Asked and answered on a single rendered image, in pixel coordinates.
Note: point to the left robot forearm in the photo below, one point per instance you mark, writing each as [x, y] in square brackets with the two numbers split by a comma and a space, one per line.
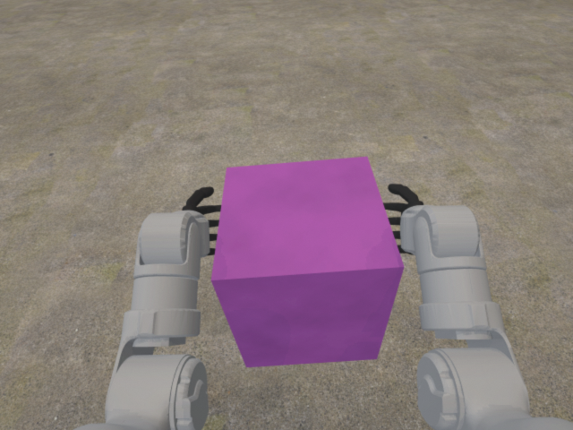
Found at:
[167, 266]

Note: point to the right robot forearm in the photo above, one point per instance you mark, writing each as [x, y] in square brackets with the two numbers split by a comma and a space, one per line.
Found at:
[457, 301]

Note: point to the robot right hand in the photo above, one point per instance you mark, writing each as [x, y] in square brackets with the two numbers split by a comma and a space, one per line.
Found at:
[412, 200]

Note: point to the left robot upper arm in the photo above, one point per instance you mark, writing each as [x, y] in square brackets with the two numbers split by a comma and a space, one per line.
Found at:
[157, 392]

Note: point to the robot left hand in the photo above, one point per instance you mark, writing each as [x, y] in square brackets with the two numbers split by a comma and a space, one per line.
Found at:
[194, 200]

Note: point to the carton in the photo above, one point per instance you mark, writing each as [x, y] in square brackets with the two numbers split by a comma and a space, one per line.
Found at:
[306, 266]

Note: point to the right robot upper arm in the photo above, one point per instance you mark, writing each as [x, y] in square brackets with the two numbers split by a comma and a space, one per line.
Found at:
[476, 389]

